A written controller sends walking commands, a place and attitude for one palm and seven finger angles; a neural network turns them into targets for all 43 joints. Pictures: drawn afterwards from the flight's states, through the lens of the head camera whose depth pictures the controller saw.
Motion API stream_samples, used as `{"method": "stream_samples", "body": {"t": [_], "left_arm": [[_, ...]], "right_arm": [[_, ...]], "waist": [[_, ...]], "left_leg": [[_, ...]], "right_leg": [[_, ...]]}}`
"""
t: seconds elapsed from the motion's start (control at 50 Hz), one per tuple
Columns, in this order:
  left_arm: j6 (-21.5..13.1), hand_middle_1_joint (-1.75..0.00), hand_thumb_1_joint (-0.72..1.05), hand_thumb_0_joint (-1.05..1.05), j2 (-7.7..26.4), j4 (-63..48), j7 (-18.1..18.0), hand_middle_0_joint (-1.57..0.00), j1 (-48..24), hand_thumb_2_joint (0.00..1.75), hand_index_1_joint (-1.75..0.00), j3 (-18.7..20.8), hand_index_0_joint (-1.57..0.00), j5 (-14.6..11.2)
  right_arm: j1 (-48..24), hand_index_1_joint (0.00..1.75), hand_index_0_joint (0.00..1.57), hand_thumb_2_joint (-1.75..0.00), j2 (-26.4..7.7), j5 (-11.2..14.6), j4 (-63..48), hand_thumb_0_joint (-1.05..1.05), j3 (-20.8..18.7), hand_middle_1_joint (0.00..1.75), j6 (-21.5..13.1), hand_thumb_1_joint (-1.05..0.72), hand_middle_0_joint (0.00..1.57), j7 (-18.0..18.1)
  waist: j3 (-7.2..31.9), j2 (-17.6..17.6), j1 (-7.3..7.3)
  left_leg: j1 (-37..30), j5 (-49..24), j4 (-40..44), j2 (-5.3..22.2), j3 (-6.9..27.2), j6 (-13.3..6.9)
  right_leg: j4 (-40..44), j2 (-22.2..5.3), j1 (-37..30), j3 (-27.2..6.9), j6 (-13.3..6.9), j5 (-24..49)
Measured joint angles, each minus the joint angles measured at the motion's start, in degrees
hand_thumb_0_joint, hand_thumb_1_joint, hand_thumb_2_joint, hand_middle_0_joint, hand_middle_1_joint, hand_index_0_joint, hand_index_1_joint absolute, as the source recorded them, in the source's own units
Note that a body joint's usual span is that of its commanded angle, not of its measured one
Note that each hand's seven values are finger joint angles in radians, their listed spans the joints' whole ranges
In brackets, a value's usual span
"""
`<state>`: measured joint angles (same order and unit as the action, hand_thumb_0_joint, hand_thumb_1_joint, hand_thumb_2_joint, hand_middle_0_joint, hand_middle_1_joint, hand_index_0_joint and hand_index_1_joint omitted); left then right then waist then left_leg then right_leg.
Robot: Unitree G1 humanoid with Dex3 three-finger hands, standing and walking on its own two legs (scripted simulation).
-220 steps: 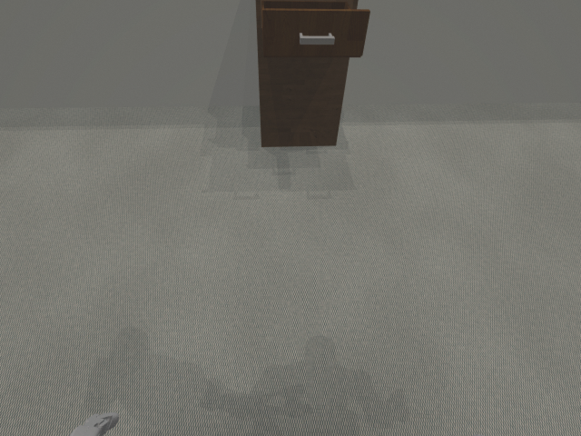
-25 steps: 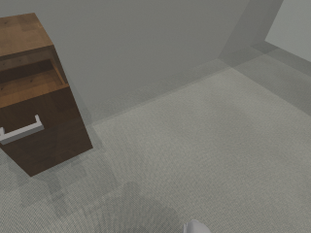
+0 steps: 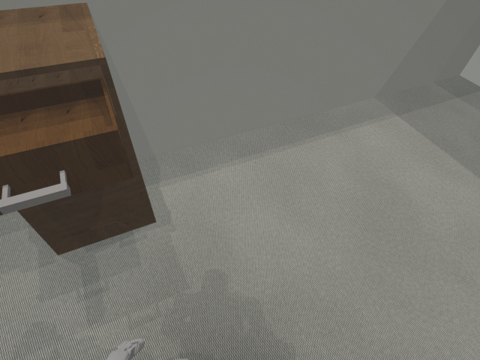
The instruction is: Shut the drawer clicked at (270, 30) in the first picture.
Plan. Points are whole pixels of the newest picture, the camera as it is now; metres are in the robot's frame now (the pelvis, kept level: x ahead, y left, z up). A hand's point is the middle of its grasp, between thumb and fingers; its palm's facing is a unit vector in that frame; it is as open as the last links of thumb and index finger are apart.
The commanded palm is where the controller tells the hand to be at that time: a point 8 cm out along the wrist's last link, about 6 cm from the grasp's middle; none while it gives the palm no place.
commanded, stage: turn to face it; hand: left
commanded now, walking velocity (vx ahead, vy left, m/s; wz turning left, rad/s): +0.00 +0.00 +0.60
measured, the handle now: (35, 190) +0.44 +0.45 -0.03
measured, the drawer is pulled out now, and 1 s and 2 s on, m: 0.30 0.30 0.30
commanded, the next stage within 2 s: take the last steps up to it in 0.66 s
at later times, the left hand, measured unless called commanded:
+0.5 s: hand out of the picture +0.03 +0.22 -0.15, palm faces +0.30 -0.91 -0.30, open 7.4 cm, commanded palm none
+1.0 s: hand out of the picture -0.15 +0.18 -0.18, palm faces +0.49 -0.85 -0.21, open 7.4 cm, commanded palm none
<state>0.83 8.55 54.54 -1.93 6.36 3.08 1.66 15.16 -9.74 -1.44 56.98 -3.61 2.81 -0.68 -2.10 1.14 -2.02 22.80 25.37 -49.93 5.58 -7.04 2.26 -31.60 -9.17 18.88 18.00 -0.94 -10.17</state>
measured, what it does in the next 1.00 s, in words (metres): steps on the spot, turning left: left foot, then right foot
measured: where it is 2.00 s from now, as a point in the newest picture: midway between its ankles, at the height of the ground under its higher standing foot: outside the picture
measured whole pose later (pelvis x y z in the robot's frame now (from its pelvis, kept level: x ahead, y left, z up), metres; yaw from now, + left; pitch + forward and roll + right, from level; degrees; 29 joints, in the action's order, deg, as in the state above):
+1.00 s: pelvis -0.05 +0.00 +0.01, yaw +25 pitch -1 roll -1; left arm 2.3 13.6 59.3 -0.4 18.7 3.5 1.4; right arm 11.0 -10.6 -1.8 55.6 -1.8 0.1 -0.5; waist -2.3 3.0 2.4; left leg 10.1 19.7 -30.9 0.0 -3.5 -2.2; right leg -45.8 -5.8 20.1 6.3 1.1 -25.6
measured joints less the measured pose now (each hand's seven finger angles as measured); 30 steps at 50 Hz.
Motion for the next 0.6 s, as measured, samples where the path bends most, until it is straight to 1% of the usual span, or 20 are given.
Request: {"method": "stream_samples", "body": {"t": [0.04,0.06,0.08,0.1,0.12,0.16,0.18,0.22,0.26,0.32,0.42,0.46,0.48,0.5,0.52,0.54,0.56,0.6], "left_arm": [[0.6,-0.30,0.91,-0.01,1.0,-0.4,0.1,-0.20,0.8,0.90,-0.30,0.4,-0.20,-0.2],[1.0,-0.30,0.91,-0.01,1.5,-0.7,0.2,-0.20,1.3,0.90,-0.30,0.6,-0.20,-0.5],[1.7,-0.30,0.91,-0.01,2.3,-0.6,0.4,-0.20,1.6,0.90,-0.30,1.0,-0.20,-0.7],[2.3,-0.30,0.91,0.00,3.2,-0.5,0.6,-0.20,1.9,0.90,-0.30,1.5,-0.20,-0.7],[2.9,-0.30,0.91,0.00,3.9,-0.3,0.8,-0.20,2.3,0.90,-0.30,1.9,-0.20,-0.6],[3.2,-0.30,0.91,0.00,4.9,0.1,1.2,-0.20,2.9,0.90,-0.30,2.5,-0.20,-0.4],[3.1,-0.30,0.91,0.00,5.2,0.1,1.3,-0.20,3.2,0.90,-0.30,2.7,-0.20,-0.4],[2.8,-0.30,0.91,0.00,5.7,-0.1,1.4,-0.20,4.0,0.90,-0.30,2.8,-0.20,-0.5],[2.6,-0.30,0.91,0.00,6.1,-0.2,1.2,-0.19,4.7,0.90,-0.30,2.7,-0.20,-0.7],[2.7,-0.30,0.91,0.00,6.4,-0.3,0.9,-0.19,5.1,0.90,-0.30,2.6,-0.20,-1.1],[2.4,-0.30,0.91,0.01,5.5,-0.9,0.5,-0.19,4.1,0.90,-0.30,1.7,-0.20,-1.5],[1.9,-0.30,0.91,0.00,4.7,-1.5,0.5,-0.19,3.8,0.90,-0.30,1.2,-0.20,-1.6],[1.5,-0.30,0.91,0.00,4.4,-1.9,0.5,-0.19,3.9,0.90,-0.30,0.9,-0.20,-1.7],[0.9,-0.30,0.91,0.00,3.8,-2.1,0.4,-0.19,3.9,0.90,-0.30,0.7,-0.20,-1.5],[0.5,-0.30,0.91,0.00,3.0,-2.2,0.4,-0.19,3.9,0.90,-0.30,0.3,-0.20,-1.1],[0.3,-0.30,0.91,0.00,2.5,-2.4,0.4,-0.20,4.2,0.90,-0.30,-0.2,-0.20,-1.0],[0.2,-0.30,0.91,0.00,2.0,-2.6,0.4,-0.20,4.6,0.90,-0.30,-0.5,-0.20,-0.9],[0.0,-0.30,0.91,0.00,1.2,-2.6,0.4,-0.20,5.4,0.90,-0.30,-0.8,-0.20,-0.9]], "right_arm": [[-0.5,0.30,0.19,-0.90,-0.9,-0.1,-1.6,0.00,-0.2,0.30,-0.4,-0.91,0.20,-0.1],[-0.7,0.30,0.19,-0.90,-1.4,-0.3,-2.4,0.00,-0.4,0.30,-0.8,-0.91,0.20,-0.1],[-1.3,0.30,0.19,-0.90,-1.4,-0.5,-2.7,0.00,-0.6,0.30,-1.1,-0.91,0.20,0.0],[-1.7,0.30,0.19,-0.90,-1.3,-0.7,-3.1,0.00,-0.5,0.30,-1.3,-0.91,0.20,0.1],[-1.7,0.30,0.19,-0.90,-1.2,-0.8,-3.4,0.00,-0.3,0.30,-1.5,-0.91,0.20,0.2],[-1.5,0.30,0.19,-0.90,-1.2,-0.7,-3.7,0.00,-0.1,0.30,-1.7,-0.91,0.20,0.6],[-1.5,0.30,0.19,-0.90,-1.3,-0.6,-3.7,0.00,0.0,0.30,-1.7,-0.91,0.20,0.7],[-1.5,0.30,0.19,-0.90,-1.6,-0.4,-3.7,0.00,0.2,0.30,-1.8,-0.91,0.20,1.0],[-1.6,0.30,0.20,-0.90,-1.9,-0.3,-3.9,0.00,0.3,0.30,-1.8,-0.90,0.20,1.0],[-2.0,0.30,0.20,-0.90,-2.2,-0.3,-4.2,0.00,0.3,0.30,-1.8,-0.90,0.20,1.0],[-2.9,0.30,0.20,-0.90,-3.1,-0.3,-4.4,0.00,0.1,0.30,-1.0,-0.90,0.20,0.8],[-3.3,0.30,0.20,-0.90,-3.5,-0.2,-4.4,0.00,0.0,0.30,-0.5,-0.90,0.20,0.6],[-3.4,0.30,0.20,-0.90,-3.7,-0.1,-4.4,0.01,-0.1,0.30,-0.3,-0.90,0.20,0.5],[-3.5,0.30,0.20,-0.90,-4.1,0.1,-4.4,0.01,-0.3,0.30,-0.1,-0.90,0.20,0.4],[-3.8,0.30,0.20,-0.90,-4.5,0.3,-4.1,0.01,-0.7,0.30,0.3,-0.90,0.20,0.4],[-3.9,0.30,0.20,-0.90,-4.8,0.3,-3.9,0.01,-0.9,0.30,0.7,-0.90,0.20,0.4],[-4.0,0.30,0.20,-0.90,-4.9,0.2,-3.7,0.01,-1.1,0.30,1.1,-0.90,0.20,0.2],[-4.3,0.30,0.20,-0.90,-5.1,0.0,-3.2,0.01,-1.2,0.30,1.5,-0.90,0.20,-0.1]], "waist": [[0.3,0.2,0.34],[0.6,0.0,0.25],[0.3,0.6,0.14],[0.0,1.2,0.22],[-0.1,1.5,0.25],[0.0,1.4,0.44],[0.0,1.2,0.65],[-0.1,0.7,1.08],[-0.1,0.2,1.30],[-0.4,-0.5,1.18],[-1.1,-2.0,0.68],[-1.1,-2.8,0.60],[-1.0,-3.1,0.68],[-1.0,-3.9,0.87],[-1.2,-4.9,0.96],[-1.2,-5.2,0.99],[-1.0,-5.2,1.04],[-0.9,-4.8,1.32]], "left_leg": [[-2.8,-3.1,7.9,-0.3,0.1,-0.3],[-2.6,-4.5,9.9,-0.6,1.0,-1.7],[-1.5,-4.9,8.6,-1.2,1.4,-2.9],[-1.1,-5.3,8.1,-1.8,1.5,-3.8],[-1.1,-5.9,8.7,-2.2,1.7,-4.3],[-1.8,-7.9,11.9,-3.1,2.7,-4.6],[-2.3,-9.2,13.9,-3.5,3.1,-4.6],[-3.5,-11.4,17.5,-4.4,4.0,-4.8],[-4.4,-13.0,20.2,-5.1,5.0,-4.9],[-4.9,-14.4,22.0,-6.0,6.6,-4.8],[-4.1,-15.2,21.6,-7.3,9.3,-3.9],[-3.2,-15.2,20.5,-7.9,10.5,-3.2],[-2.6,-15.0,19.5,-8.2,11.0,-2.8],[-1.6,-14.4,17.8,-8.2,11.7,-2.4],[-0.3,-9.8,14.0,-8.2,12.3,-1.8],[1.5,-4.9,8.5,-8.7,12.1,-1.5],[3.3,-2.2,2.7,-9.1,11.6,-1.3],[5.8,-1.8,-7.5,-8.7,10.3,-0.8]], "right_leg": [[-3.4,-1.1,1.4,1.0,0.8,-1.5],[-6.6,-1.4,3.1,0.9,1.8,-4.6],[-11.1,-1.2,5.1,-1.7,2.7,-9.9],[-16.2,-0.3,7.2,-5.0,3.2,-13.1],[-21.0,0.7,9.1,-7.7,3.5,-14.3],[-28.5,2.4,11.8,-11.3,4.2,-12.9],[-30.6,2.9,12.4,-12.6,4.5,-11.7],[-31.8,3.7,12.4,-14.3,5.2,-10.1],[-30.1,4.3,11.2,-15.4,5.7,-10.4],[-25.2,5.0,8.3,-16.4,6.1,-12.4],[-15.0,6.6,2.8,-17.1,5.6,-14.5],[-8.7,7.4,-0.1,-17.0,5.1,-12.6],[-4.0,7.6,-2.3,-16.7,4.8,-9.9],[-0.7,7.9,-3.7,-16.0,3.3,-7.9],[-0.8,8.2,-3.9,-15.2,1.8,-7.2],[-1.1,7.8,-4.1,-14.4,0.8,-7.1],[-0.8,7.3,-4.5,-13.8,0.3,-7.0],[0.8,6.4,-5.7,-13.0,-0.1,-6.3]]}}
